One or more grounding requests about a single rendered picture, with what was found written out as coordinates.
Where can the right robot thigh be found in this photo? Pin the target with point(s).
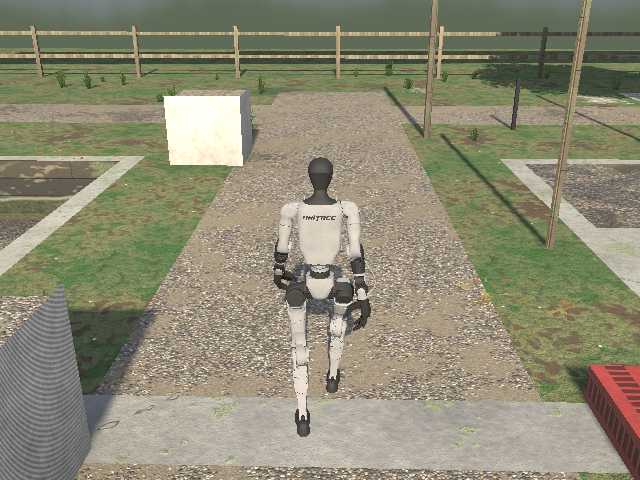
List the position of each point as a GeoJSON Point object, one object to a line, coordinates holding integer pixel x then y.
{"type": "Point", "coordinates": [343, 296]}

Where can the left robot hand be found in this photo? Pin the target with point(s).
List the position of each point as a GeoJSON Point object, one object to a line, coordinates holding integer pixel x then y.
{"type": "Point", "coordinates": [286, 276]}

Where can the right robot hand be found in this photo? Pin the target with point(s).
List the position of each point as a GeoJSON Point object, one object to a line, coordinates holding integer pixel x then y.
{"type": "Point", "coordinates": [364, 305]}

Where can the robot right upper arm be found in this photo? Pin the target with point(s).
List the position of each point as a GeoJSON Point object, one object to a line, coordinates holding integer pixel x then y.
{"type": "Point", "coordinates": [352, 213]}

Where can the robot right forearm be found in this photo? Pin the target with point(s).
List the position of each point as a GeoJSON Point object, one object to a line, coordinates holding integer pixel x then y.
{"type": "Point", "coordinates": [359, 276]}

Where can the robot left forearm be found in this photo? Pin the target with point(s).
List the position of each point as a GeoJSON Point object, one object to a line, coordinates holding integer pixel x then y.
{"type": "Point", "coordinates": [280, 260]}

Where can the robot left upper arm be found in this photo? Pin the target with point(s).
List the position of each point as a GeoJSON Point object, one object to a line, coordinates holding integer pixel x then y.
{"type": "Point", "coordinates": [288, 211]}

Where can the left robot shin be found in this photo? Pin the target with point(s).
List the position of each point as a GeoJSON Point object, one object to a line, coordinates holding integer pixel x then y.
{"type": "Point", "coordinates": [300, 380]}

